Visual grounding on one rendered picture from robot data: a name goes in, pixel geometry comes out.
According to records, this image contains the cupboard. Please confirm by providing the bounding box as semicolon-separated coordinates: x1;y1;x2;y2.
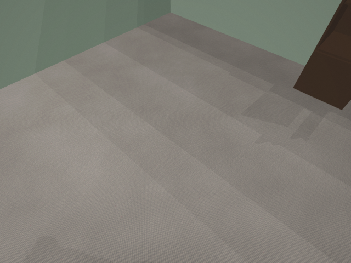
293;0;351;110

